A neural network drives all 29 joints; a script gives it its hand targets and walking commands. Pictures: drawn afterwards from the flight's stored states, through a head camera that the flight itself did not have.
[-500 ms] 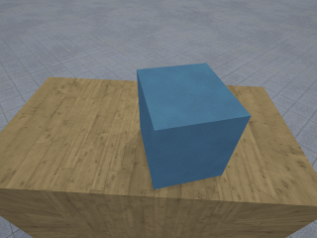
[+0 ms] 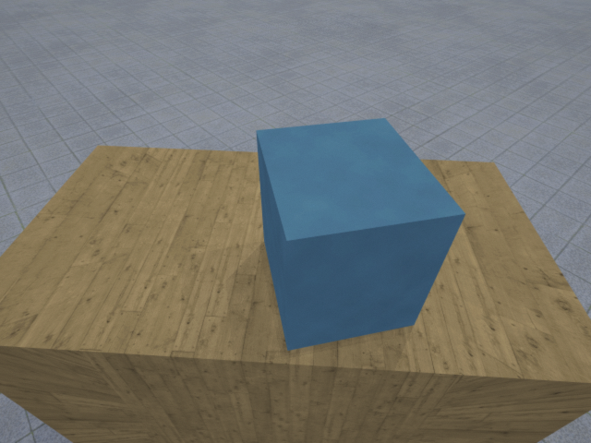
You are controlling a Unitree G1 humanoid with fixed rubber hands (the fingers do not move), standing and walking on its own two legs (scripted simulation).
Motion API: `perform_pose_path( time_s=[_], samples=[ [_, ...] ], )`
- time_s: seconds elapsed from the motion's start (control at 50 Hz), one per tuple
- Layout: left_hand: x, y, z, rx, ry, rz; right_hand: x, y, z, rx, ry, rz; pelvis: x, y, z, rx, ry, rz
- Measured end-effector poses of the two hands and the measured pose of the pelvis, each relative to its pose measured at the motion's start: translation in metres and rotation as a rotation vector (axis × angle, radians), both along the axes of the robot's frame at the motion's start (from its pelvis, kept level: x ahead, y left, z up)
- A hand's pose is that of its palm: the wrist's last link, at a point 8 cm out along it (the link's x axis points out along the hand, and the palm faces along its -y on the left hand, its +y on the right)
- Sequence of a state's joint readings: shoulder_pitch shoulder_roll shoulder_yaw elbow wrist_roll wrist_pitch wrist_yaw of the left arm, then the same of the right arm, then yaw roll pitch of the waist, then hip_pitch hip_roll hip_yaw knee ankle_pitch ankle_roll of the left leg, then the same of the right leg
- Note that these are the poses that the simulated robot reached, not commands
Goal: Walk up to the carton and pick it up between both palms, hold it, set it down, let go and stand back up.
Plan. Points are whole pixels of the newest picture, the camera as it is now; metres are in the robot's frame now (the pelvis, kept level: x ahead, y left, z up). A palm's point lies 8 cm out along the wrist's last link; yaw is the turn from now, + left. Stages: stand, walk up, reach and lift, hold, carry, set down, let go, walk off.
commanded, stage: stand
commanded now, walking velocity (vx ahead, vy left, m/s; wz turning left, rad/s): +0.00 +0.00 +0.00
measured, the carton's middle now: (337, 231) +0.49 -0.05 +0.02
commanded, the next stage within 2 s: none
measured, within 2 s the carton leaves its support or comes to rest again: neither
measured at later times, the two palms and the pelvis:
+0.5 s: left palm out of the picture +0.09 +0.31 -0.11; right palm out of the picture +0.09 -0.32 -0.10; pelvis +0.01 -0.01 +0.00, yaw +0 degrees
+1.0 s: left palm out of the picture +0.09 +0.31 -0.11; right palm out of the picture +0.10 -0.32 -0.10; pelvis +0.02 +0.00 +0.00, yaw +0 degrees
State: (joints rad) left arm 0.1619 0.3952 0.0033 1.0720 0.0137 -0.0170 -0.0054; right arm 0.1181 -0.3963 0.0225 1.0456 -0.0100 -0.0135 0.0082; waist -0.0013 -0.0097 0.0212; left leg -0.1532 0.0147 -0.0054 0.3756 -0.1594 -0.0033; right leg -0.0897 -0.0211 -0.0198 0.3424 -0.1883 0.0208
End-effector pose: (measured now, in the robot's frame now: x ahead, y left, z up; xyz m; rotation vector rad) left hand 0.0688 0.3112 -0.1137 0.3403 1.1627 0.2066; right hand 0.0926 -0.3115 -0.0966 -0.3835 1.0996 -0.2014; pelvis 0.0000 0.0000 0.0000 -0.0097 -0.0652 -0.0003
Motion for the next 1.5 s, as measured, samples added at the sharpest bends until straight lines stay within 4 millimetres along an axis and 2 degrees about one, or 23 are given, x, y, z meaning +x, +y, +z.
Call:
perform_pose_path(
  time_s=[0.3,0.62,0.84,1.1,1.5],
  samples=[
    [0.008,-0.004,0.004,0.008,0.008,0.000,-0.018,-0.006,-0.010,0.010,0.078,-0.022,0.003,-0.005,0.001,0.003,0.014,-0.002],
    [0.023,-0.005,0.005,0.008,-0.005,0.000,0.003,-0.011,-0.005,0.000,0.041,-0.026,0.011,-0.006,0.001,0.002,0.012,-0.003],
    [0.014,-0.005,0.000,0.000,0.031,0.006,0.000,-0.009,-0.005,-0.003,0.072,-0.028,0.015,-0.005,0.001,0.002,0.017,-0.004],
    [0.030,0.001,0.007,0.016,-0.016,0.005,0.009,-0.002,-0.007,0.009,0.048,-0.025,0.016,-0.003,0.001,0.004,0.012,-0.004],
    [0.018,0.002,0.003,0.009,0.023,0.020,0.005,-0.006,-0.005,-0.005,0.067,-0.028,0.016,-0.002,0.002,0.006,0.015,0.003]
  ],
)
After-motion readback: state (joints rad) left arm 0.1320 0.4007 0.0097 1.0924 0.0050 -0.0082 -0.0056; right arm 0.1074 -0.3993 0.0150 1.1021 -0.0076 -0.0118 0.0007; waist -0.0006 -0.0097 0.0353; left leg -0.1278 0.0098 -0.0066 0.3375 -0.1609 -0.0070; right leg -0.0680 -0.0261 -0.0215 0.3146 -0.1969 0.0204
